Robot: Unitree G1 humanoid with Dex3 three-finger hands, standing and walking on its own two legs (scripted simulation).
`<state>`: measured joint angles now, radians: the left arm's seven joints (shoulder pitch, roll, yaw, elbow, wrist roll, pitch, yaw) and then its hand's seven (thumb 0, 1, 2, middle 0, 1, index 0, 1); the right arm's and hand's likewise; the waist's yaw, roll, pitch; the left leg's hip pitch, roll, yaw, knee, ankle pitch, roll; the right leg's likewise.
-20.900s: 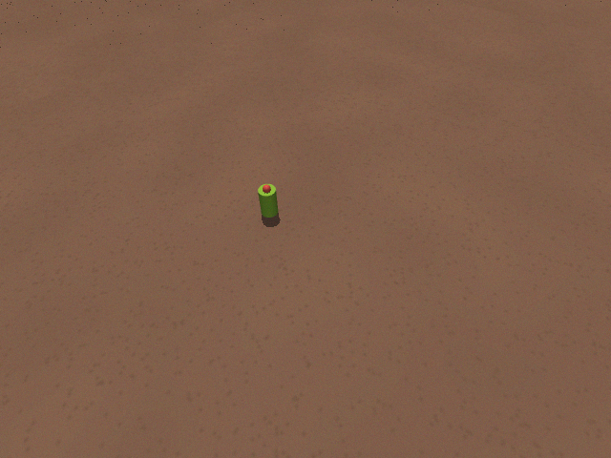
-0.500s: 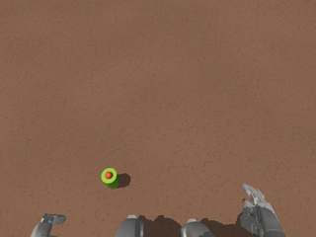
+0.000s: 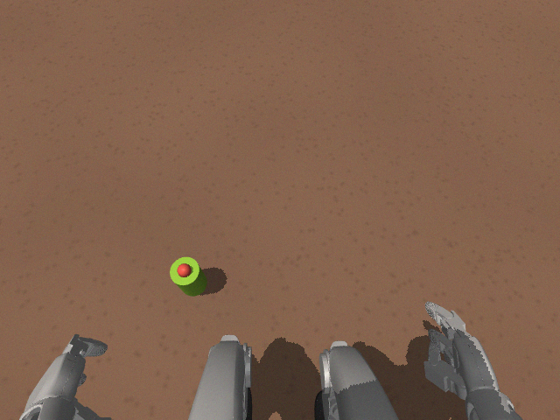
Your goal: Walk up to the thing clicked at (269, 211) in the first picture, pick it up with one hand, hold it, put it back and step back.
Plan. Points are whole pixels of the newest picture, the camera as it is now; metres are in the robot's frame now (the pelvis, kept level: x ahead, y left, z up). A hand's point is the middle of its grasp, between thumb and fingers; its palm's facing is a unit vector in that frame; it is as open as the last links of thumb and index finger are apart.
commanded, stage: rise first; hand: left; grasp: from above
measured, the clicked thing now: (188, 276) +0.45 +0.26 -0.53
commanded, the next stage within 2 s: approach in 1.44 s
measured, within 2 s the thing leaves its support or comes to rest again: neither
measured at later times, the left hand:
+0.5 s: hand (136, 318) +0.31 +0.31 -0.32, palm faces -0.49 -0.27 -0.83, open 14.0 cm
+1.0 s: hand (148, 295) +0.37 +0.31 -0.38, palm faces -0.47 -0.06 -0.88, open 14.1 cm
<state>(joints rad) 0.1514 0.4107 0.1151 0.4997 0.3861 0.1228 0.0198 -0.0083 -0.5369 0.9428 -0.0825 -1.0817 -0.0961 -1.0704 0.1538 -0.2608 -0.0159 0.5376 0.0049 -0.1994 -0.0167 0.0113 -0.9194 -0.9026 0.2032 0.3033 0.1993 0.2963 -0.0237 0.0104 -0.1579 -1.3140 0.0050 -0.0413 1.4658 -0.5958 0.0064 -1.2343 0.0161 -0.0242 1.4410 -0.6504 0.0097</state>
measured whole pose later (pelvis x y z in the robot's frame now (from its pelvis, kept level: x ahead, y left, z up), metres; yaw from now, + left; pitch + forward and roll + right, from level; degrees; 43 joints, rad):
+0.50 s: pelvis -0.06 -0.01 -0.19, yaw -4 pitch +34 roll -4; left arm -0.52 0.64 0.18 0.96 0.89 -0.23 0.08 -0.01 -0.52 1.01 -0.06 -1.09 -0.07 -1.09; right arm 0.11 -0.28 -0.04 0.74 -0.03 -0.11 0.06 0.01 -0.88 -0.89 0.20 0.30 0.20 0.30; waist -0.02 0.02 -0.11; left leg -2.05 0.03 -0.08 2.08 -0.63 -0.01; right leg -1.97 0.05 -0.06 2.07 -0.70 0.00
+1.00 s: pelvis -0.06 +0.00 -0.24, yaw -7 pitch +34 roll -8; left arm -0.75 0.74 0.14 1.20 1.18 -0.28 0.26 -0.01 -0.52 1.00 -0.08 -1.03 -0.08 -1.02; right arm 0.11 -0.27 -0.01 0.74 -0.08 -0.02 0.10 0.01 -0.91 -0.90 0.20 0.30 0.20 0.30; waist -0.10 -0.01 -0.09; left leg -2.21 0.02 -0.11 2.25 -0.64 0.01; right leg -2.09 0.05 -0.09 2.20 -0.71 0.02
